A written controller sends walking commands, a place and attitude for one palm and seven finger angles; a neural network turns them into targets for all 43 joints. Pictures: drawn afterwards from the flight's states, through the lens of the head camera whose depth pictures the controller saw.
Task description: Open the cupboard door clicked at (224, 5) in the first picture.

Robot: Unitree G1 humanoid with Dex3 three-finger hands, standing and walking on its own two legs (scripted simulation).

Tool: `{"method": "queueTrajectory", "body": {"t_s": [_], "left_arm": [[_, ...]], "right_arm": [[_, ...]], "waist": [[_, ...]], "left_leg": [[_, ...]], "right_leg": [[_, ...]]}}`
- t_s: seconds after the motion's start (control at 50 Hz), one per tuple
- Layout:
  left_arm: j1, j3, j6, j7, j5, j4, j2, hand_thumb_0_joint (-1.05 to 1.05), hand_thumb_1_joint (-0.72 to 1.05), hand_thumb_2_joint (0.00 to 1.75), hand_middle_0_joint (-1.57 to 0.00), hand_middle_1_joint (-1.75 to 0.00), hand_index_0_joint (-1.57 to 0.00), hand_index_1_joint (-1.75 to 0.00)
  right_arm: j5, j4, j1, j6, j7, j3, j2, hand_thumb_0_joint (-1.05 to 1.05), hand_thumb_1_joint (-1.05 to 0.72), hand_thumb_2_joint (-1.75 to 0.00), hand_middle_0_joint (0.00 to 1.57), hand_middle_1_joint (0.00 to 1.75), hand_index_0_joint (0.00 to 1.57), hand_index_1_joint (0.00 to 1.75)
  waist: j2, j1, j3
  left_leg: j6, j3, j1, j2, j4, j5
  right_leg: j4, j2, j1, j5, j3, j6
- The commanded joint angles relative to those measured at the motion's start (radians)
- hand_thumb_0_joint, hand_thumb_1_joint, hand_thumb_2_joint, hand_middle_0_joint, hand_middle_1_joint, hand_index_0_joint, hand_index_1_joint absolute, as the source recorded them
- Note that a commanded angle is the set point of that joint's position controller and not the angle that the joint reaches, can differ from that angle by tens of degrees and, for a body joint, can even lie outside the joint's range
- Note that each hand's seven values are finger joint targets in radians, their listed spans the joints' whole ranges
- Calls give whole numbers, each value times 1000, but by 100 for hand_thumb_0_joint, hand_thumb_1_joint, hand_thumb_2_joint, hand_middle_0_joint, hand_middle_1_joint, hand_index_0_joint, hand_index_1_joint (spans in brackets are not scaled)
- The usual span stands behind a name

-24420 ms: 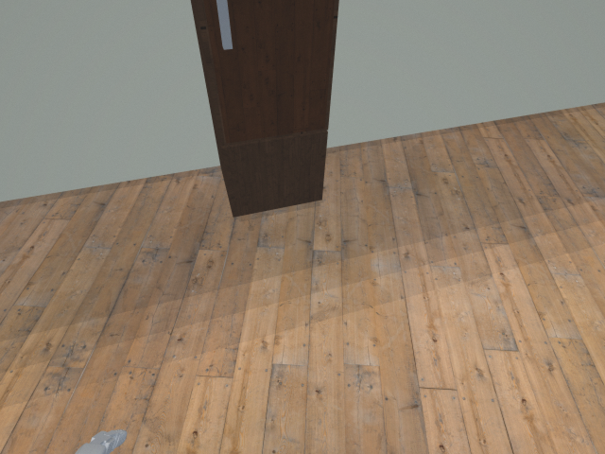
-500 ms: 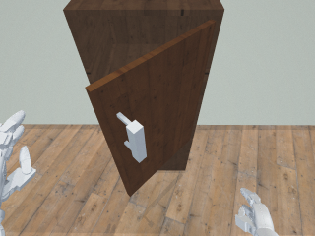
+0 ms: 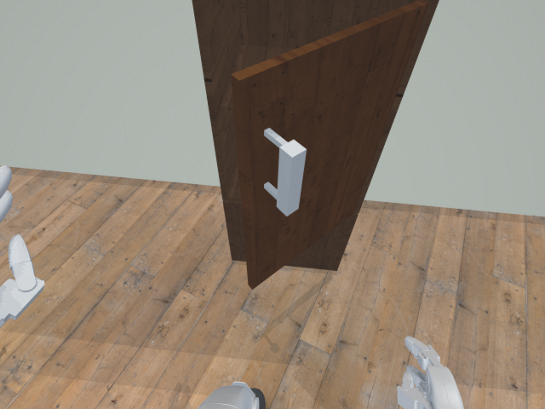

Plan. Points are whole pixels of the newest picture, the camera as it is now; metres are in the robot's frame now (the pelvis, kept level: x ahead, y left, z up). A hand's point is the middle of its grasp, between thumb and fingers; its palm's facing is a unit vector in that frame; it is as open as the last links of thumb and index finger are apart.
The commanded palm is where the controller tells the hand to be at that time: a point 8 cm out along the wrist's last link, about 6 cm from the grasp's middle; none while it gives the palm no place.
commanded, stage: step back with the hand held close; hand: left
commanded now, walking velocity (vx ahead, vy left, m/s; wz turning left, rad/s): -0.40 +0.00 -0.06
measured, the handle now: (280, 172) +0.44 +0.04 +0.10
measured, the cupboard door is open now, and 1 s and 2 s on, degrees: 46 46 46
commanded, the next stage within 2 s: stop stepping back and stand still in 0.12 s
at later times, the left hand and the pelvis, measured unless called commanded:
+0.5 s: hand out of the picture +0.07 +0.25 +0.18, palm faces +0.31 -0.81 -0.50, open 7.4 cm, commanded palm +0.02 +0.30 +0.19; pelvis -0.14 +0.01 +0.01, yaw -4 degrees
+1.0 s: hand out of the picture +0.03 +0.24 +0.18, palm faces +0.33 -0.79 -0.51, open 7.4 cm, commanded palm -0.01 +0.29 +0.19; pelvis -0.17 +0.00 +0.01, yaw -5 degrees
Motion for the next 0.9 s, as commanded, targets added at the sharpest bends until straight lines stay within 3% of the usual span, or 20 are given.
{"method": "queueTrajectory", "body": {"t_s": [0.0,0.06,0.1,0.14,0.22,0.3,0.36,0.4,0.42,0.44,0.46,0.48,0.52,0.62,0.68,0.72,0.76,0.82,0.84,0.88], "left_arm": [[-86,102,-52,30,1,-216,211,0,90,90,-20,-30,-20,-30],[-159,118,-44,34,2,-213,243,0,90,90,-20,-30,-20,-30],[-143,149,-63,40,7,-226,247,0,90,90,-20,-30,-20,-30],[-55,162,-76,28,-10,-178,242,0,90,90,-20,-30,-20,-30],[36,122,-56,15,-24,-256,184,0,90,90,-20,-30,-20,-30],[86,137,-18,29,-33,-309,210,0,90,90,-20,-30,-20,-30],[67,167,-4,44,-25,-262,250,0,90,90,-20,-30,-20,-30],[76,159,-4,35,-28,-225,256,0,90,90,-20,-30,-20,-30],[58,168,-9,31,-36,-234,277,0,90,90,-20,-30,-20,-30],[10,190,-13,35,-47,-268,316,0,90,90,-20,-30,-20,-30],[-43,226,-26,44,-47,-271,342,0,90,90,-20,-30,-20,-30],[-25,175,-15,33,-49,-171,275,0,90,90,-20,-30,-20,-30],[-63,125,-11,23,-37,-109,222,0,90,90,-20,-30,-20,-30],[-166,55,-28,33,-3,-26,190,0,90,90,-20,-30,-20,-30],[-173,70,-43,34,-6,-114,208,0,90,90,-20,-30,-20,-30],[-131,108,-53,32,-4,-116,242,0,90,90,-20,-30,-20,-30],[-121,140,-50,30,-3,-189,277,0,90,90,-20,-30,-20,-30],[0,153,-45,32,-6,-193,242,0,90,90,-20,-30,-20,-30],[28,155,-48,30,-6,-188,238,0,90,90,-20,-30,-20,-30],[55,162,-51,25,-17,-141,240,0,90,90,-20,-30,-20,-30]], "right_arm": [[-8,-131,-58,-54,-9,-52,-110,0,-90,-90,20,30,20,30],[-13,-116,-106,-52,-33,-37,-125,0,-90,-90,20,30,20,30],[-22,-127,-97,-71,-39,-39,-132,0,-90,-90,20,30,20,30],[-35,-121,-61,-92,-20,-51,-118,0,-90,-90,20,30,20,30],[-11,-116,-51,-98,15,-70,-129,0,-90,-90,20,30,20,30],[-9,-147,-87,-102,10,-48,-117,0,-90,-90,20,30,20,30],[-21,-135,-91,-87,-8,-40,-122,0,-90,-90,20,30,20,30],[-20,-122,-78,-68,-7,-32,-96,0,-90,-90,20,30,20,30],[-23,-113,-72,-59,-7,-35,-98,0,-90,-90,20,30,20,30],[-25,-97,-79,-54,-11,-30,-106,0,-90,-90,20,30,20,30],[-33,-96,-94,-64,-9,-20,-117,0,-90,-90,20,30,20,30],[-16,-62,-33,-72,-8,-32,-116,0,-90,-90,20,30,20,30],[-2,-74,-62,-76,-15,-44,-137,0,-90,-90,20,30,20,30],[-12,-54,-54,-107,-45,-28,-128,0,-90,-90,20,30,20,30],[-8,-88,-37,-112,-46,-43,-168,0,-90,-90,20,30,20,30],[-15,-73,-21,-117,-36,-32,-137,0,-90,-90,20,30,20,30],[-22,-74,-38,-127,-26,-35,-141,0,-90,-90,20,30,20,30],[-11,-95,-59,-127,-13,-30,-138,0,-90,-90,20,30,20,30],[-11,-103,-62,-122,-8,-30,-131,0,-90,-90,20,30,20,30],[-14,-106,-58,-106,3,-38,-111,0,-90,-90,20,30,20,30]], "waist": [[-202,-45,-177],[-2,-58,-77],[258,-23,-169],[252,-24,-246],[116,-36,-276],[198,-42,-235],[264,-41,-184],[76,-47,-186],[-89,-50,-178],[-180,-37,-158],[-109,-36,-149],[-175,-49,-216],[-159,-57,-101],[-70,-42,-35],[131,-49,-117],[181,-55,-128],[136,-43,-109],[149,-30,-120],[123,-34,-118],[-104,-43,-90]], "left_leg": [[-29,-91,247,24,253,-138],[-24,-101,227,62,-197,72],[60,-313,198,297,-290,550],[102,-317,258,340,-296,697],[116,-217,325,301,-279,512],[49,-221,187,224,-518,-336],[-49,-134,98,137,-532,-416],[-74,-8,172,39,-234,-208],[-56,-39,256,21,66,-75],[-47,-60,166,20,240,-27],[-45,-74,44,25,316,-44],[-53,-86,-42,20,367,-45],[-39,-65,-84,57,291,-23],[16,42,206,27,-114,-54],[107,-231,427,190,-202,147],[172,-382,418,288,-261,276],[153,-350,278,285,-310,153],[77,-152,131,200,-257,12],[43,-88,84,141,-201,-51],[-19,-23,36,25,56,-158]], "right_leg": [[-245,-316,-192,184,284,-150],[-59,-175,-119,312,146,-33],[189,-25,-36,-13,39,29],[407,9,-79,-264,49,22],[435,10,-99,-200,40,37],[206,36,60,-254,-68,22],[-86,73,240,-277,-147,-15],[-325,-57,172,-182,-26,-77],[-417,-233,-40,-190,210,-142],[-448,-354,-76,-130,306,-187],[-418,-392,-22,65,313,-213],[-358,-352,97,-61,254,-187],[-310,-287,121,88,194,-142],[-208,-233,23,17,128,-107],[78,-74,-109,83,15,1],[187,-28,-164,-202,-22,22],[182,-37,-55,-254,-15,11],[-53,-34,144,-63,-54,9],[-135,-55,181,-16,-6,-5],[-320,-237,78,-178,325,-96]]}}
